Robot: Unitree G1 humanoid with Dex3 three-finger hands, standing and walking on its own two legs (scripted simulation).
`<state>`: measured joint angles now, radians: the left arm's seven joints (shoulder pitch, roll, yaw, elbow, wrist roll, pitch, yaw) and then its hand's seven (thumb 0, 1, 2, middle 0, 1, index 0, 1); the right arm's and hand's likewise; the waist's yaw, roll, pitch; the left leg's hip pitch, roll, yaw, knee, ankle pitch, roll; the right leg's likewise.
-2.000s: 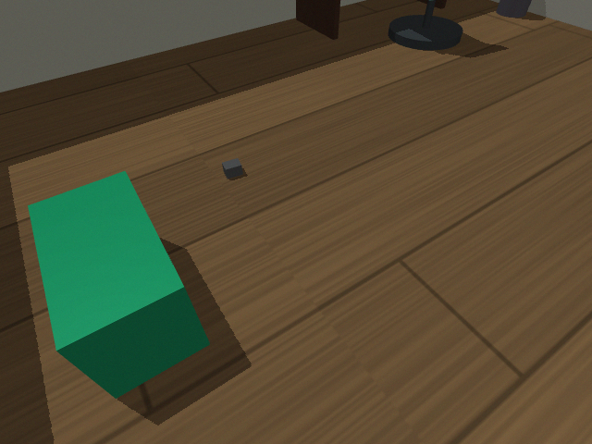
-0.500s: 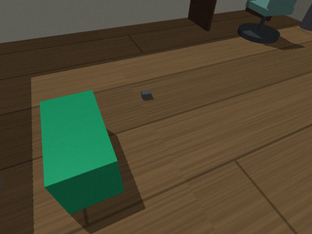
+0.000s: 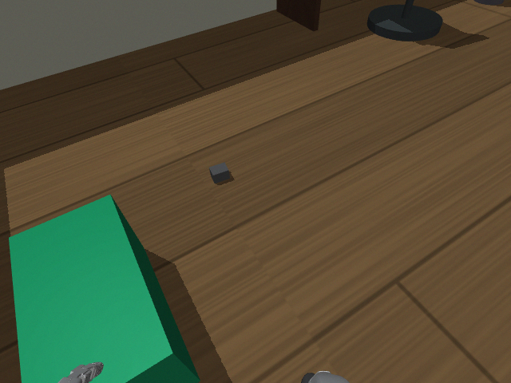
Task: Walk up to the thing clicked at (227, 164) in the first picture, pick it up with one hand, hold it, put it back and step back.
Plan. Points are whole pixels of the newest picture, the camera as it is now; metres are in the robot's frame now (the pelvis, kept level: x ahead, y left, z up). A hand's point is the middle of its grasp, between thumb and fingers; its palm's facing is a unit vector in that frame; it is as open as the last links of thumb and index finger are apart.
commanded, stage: walk up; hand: left
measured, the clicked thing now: (219, 172) +1.23 +0.19 -0.72
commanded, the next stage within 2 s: none
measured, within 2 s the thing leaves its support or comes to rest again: neither
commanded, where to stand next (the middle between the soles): +0.90 -0.03 m, yaw +2 degrees
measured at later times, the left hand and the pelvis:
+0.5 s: hand (115, 328) +0.28 +0.30 -0.17, palm faces +0.00 -0.95 -0.32, open 7.4 cm; pelvis +0.26 +0.02 -0.01, yaw +1 degrees
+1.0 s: hand (161, 193) +0.58 +0.24 -0.11, palm faces -0.07 -0.92 -0.39, open 7.4 cm; pelvis +0.47 -0.03 +0.00, yaw -1 degrees
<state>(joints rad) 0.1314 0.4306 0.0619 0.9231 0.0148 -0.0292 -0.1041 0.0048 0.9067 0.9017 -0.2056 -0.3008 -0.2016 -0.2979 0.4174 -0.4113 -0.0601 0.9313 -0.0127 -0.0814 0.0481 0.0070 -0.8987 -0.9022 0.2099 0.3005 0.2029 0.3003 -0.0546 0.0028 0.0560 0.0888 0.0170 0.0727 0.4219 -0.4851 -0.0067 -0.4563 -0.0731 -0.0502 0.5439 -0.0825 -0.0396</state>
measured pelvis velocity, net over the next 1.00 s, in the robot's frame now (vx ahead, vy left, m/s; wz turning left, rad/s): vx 0.47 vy -0.03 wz -0.02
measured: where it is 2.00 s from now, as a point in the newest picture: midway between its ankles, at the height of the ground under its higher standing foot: (273, 243)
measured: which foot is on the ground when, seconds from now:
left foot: down 0.00-0.04, up 0.06-0.40, down 0.42-0.96, up 0.98-1.00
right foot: down 0.00-0.44, up 0.46-0.92, down 0.94-1.00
